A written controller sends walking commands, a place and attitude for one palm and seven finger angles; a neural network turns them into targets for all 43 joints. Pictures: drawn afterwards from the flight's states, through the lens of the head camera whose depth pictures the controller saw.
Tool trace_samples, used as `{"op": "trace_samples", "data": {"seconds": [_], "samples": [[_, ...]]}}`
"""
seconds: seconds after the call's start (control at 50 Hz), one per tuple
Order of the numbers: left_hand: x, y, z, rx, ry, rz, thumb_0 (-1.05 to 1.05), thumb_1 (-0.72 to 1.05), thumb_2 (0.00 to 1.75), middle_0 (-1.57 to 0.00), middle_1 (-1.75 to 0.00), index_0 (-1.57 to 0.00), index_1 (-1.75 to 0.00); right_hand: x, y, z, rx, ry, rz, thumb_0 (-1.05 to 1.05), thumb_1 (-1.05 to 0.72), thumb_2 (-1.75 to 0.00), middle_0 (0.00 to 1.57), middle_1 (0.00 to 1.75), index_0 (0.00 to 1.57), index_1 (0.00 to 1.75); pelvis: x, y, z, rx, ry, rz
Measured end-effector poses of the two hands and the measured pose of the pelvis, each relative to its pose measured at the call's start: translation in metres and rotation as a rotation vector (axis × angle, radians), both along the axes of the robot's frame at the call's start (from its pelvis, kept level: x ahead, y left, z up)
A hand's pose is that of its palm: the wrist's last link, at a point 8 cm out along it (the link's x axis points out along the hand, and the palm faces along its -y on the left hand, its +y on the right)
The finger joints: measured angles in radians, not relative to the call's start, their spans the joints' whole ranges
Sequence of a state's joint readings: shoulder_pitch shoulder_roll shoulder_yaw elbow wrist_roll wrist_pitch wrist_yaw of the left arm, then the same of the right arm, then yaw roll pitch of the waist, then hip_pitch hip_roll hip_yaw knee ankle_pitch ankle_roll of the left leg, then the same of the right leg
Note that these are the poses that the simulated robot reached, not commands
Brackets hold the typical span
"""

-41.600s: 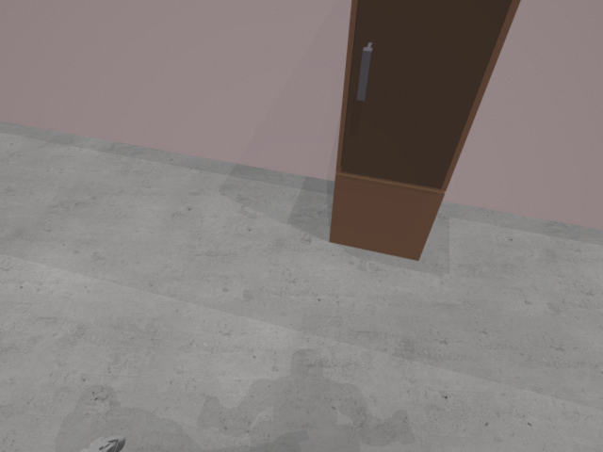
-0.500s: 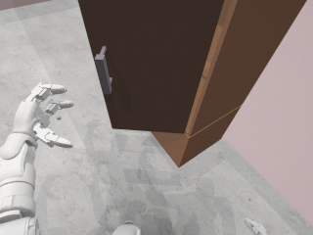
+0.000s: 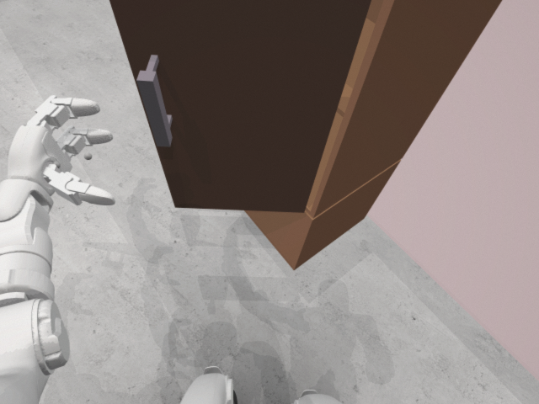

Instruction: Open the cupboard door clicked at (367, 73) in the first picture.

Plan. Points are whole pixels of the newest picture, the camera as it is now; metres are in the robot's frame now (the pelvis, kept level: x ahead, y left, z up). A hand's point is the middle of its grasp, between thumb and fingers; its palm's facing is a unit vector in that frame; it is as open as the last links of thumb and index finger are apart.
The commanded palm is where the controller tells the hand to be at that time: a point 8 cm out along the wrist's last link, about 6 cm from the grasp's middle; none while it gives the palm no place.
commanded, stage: move the hooked fingers beside the handle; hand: left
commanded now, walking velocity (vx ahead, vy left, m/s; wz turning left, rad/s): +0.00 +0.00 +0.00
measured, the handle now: (159, 103) +0.57 +0.19 +0.09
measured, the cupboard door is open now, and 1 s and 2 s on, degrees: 52 52 52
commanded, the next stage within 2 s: slide the fingers in behind the handle in 1.24 s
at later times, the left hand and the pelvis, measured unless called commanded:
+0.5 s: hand (105, 119) +0.51 +0.25 +0.10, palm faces +0.01 -1.00 +0.00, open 14.0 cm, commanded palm +0.49 +0.30 +0.09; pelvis +0.00 +0.00 -0.01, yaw -2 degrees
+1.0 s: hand (102, 127) +0.50 +0.25 +0.10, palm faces +0.00 -1.00 +0.00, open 14.0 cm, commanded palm +0.48 +0.29 +0.08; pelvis +0.01 +0.01 -0.01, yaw -1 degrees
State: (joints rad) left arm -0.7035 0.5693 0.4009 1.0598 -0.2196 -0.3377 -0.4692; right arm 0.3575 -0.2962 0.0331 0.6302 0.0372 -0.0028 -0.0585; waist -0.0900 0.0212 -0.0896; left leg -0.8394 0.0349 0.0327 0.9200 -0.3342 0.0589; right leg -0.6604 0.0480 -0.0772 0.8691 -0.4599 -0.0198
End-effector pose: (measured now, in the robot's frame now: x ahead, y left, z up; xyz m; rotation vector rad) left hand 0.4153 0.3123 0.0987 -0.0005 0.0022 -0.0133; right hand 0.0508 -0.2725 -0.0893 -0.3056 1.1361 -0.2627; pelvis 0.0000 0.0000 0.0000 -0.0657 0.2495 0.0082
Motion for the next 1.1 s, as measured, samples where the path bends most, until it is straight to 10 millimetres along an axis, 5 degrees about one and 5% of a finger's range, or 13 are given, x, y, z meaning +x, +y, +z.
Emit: {"op": "trace_samples", "data": {"seconds": [0.6, 0.84, 1.1], "samples": [[0.075, -0.002, -0.004, 0.009, 0.029, 0.026, -0.02, -0.5, 0.3, -0.3, -1.2, -0.3, -1.2, -0.067, 0.002, -0.003, -0.019, 0.225, -0.137, 0.01, -0.9, -0.9, 0.2, 0.3, 0.21, 0.3, 0.009, 0.001, -0.011, -0.014, 0.103, -0.035], [0.063, 0.006, -0.006, 0.0, 0.012, 0.026, -0.02, -0.5, 0.3, -0.3, -1.2, -0.3, -1.2, -0.045, 0.006, -0.003, -0.005, 0.203, -0.115, 0.01, -0.9, -0.9, 0.2, 0.3, 0.21, 0.3, 0.017, 0.004, -0.008, -0.019, 0.09, -0.026], [0.058, -0.007, -0.008, -0.001, 0.024, 0.017, -0.02, -0.5, 0.3, -0.3, -1.2, -0.3, -1.2, -0.018, 0.009, -0.008, 0.006, 0.121, -0.066, 0.01, -0.9, -0.9, 0.2, 0.3, 0.21, 0.3, 0.011, 0.006, -0.009, -0.017, 0.076, -0.016]]}}
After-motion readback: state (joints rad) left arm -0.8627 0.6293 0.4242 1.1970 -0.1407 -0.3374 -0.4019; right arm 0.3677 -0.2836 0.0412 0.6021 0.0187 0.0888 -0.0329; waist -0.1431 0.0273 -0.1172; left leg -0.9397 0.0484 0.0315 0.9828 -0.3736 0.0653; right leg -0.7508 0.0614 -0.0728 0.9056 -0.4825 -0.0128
